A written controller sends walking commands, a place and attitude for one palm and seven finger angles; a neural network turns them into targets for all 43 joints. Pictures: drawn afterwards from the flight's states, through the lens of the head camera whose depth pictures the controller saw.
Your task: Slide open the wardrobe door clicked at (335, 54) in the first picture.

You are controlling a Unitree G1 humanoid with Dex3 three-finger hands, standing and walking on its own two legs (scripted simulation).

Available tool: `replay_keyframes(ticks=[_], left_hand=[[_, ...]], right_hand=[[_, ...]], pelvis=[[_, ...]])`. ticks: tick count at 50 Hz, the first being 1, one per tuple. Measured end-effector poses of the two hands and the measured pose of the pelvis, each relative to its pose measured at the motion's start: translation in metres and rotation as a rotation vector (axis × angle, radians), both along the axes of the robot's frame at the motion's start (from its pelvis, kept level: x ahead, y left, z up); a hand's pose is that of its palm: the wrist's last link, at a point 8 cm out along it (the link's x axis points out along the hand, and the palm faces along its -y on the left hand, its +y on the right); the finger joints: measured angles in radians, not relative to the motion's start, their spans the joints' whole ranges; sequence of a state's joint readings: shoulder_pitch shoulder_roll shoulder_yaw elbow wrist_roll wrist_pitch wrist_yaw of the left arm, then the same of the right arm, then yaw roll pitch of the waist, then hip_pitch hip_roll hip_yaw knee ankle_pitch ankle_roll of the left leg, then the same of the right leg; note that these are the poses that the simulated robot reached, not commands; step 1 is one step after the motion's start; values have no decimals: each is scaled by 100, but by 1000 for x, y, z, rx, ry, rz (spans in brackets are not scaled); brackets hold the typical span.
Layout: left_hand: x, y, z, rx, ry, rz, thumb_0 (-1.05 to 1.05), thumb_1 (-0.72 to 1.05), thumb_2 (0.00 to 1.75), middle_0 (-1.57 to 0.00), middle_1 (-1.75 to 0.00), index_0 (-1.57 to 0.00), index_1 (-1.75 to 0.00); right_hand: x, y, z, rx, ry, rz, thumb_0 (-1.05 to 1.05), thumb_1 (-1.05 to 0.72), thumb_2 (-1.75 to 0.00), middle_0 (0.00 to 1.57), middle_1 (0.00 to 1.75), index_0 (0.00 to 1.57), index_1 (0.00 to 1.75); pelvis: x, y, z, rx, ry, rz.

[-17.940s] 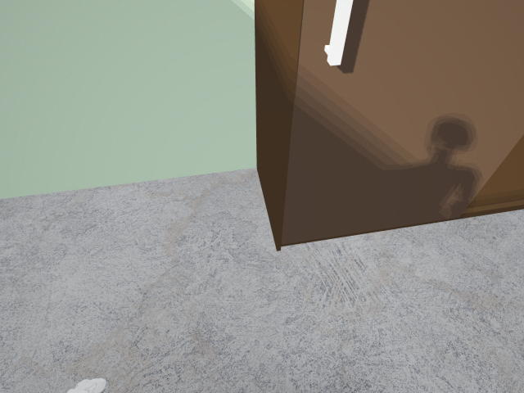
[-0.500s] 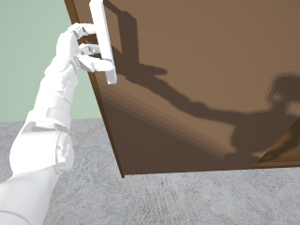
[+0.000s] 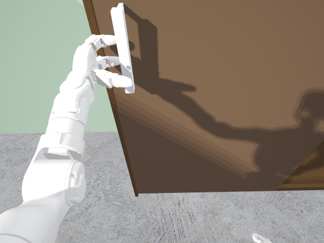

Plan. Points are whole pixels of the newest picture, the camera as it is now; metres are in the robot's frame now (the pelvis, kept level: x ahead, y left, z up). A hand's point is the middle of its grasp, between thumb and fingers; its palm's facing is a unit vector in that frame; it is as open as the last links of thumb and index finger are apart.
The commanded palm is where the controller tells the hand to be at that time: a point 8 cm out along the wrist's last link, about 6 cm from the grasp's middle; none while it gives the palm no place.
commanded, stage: slide the fingers in behind the handle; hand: left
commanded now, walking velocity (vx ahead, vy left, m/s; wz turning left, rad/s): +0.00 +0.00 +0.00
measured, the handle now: (125, 51) +0.52 +0.11 +0.23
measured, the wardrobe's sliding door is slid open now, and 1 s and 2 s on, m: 0.00 0.00 0.00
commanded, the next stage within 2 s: grip the handle and tug to test in 1.24 s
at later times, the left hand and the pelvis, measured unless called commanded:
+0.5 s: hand (128, 62) +0.47 +0.10 +0.23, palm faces +0.03 -1.00 +0.01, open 14.0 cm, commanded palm +0.44 +0.15 +0.24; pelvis +0.00 -0.01 +0.00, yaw -1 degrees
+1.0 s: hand (131, 62) +0.46 +0.09 +0.24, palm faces +0.04 -1.00 +0.02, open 14.0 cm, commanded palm +0.44 +0.14 +0.24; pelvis +0.01 -0.01 +0.00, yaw +0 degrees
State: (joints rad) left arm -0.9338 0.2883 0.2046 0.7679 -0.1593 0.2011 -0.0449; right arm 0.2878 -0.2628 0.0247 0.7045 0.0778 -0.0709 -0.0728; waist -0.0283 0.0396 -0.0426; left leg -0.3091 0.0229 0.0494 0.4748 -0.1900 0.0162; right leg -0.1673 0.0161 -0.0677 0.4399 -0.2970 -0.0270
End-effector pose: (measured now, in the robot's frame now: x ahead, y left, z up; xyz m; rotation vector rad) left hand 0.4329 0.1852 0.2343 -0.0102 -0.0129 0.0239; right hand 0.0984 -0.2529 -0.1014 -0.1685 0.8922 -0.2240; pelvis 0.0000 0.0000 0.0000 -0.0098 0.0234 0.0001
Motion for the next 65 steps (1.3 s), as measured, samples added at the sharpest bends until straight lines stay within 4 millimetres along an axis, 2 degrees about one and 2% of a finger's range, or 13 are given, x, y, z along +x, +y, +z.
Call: replay_keyframes(ticks=[5, 9, 14, 22, 27, 36, 48, 65], left_hand=[[1, -15, 4, -1, 6, -8, -1, -51, 30, -30, -120, -30, -120], [5, -26, 4, -4, 19, -9, -1, -51, 30, -30, -120, -30, -120], [10, -34, 2, -2, 24, 2, -1, -51, 30, -30, -120, -30, -120], [13, -34, 0, 4, 7, 13, -1, -50, 30, -30, -120, -30, -120], [13, -37, -1, -1, 13, 7, -1, -50, 30, -30, -120, -30, -120], [8, -42, 2, -6, 5, 7, -1, -50, 30, -30, -120, -30, -120], [5, -44, 2, -2, 17, 13, -1, -51, 30, -28, -120, -29, -120], [4, -43, 2, 3, 9, 10, -1, -51, 30, -29, -120, -29, -119]], right_hand=[[15, 7, 3, 9, -34, 29, 1, -90, -90, 20, 30, 20, 30], [16, 11, 2, 19, -33, 35, 1, -90, -90, 20, 30, 20, 30], [4, 10, -3, 30, 0, 18, 1, -90, -90, 20, 30, 21, 30], [-26, -1, -11, 28, 84, -30, 1, -90, -90, 20, 30, 20, 30], [-33, -9, -12, 14, 109, -44, 1, -90, -90, 20, 30, 20, 30], [-16, -16, -7, 8, 61, -36, 1, -90, -90, 20, 30, 20, 30], [13, -7, -2, 23, 4, 14, 1, -90, -90, 20, 30, 20, 30], [6, -2, -6, 29, 35, 8, 1, -90, -90, 20, 30, 20, 30]], pelvis=[[-1, 1, 0, 1, -1, 5], [-2, 0, 0, 3, 0, 4], [-1, -1, 0, 5, 3, -4], [3, -6, 1, 8, 2, -14], [4, -8, 1, 8, 1, -12], [5, -12, 2, 10, -3, -11], [5, -14, 2, 11, -5, 1], [7, -10, 2, 11, -12, -1]])
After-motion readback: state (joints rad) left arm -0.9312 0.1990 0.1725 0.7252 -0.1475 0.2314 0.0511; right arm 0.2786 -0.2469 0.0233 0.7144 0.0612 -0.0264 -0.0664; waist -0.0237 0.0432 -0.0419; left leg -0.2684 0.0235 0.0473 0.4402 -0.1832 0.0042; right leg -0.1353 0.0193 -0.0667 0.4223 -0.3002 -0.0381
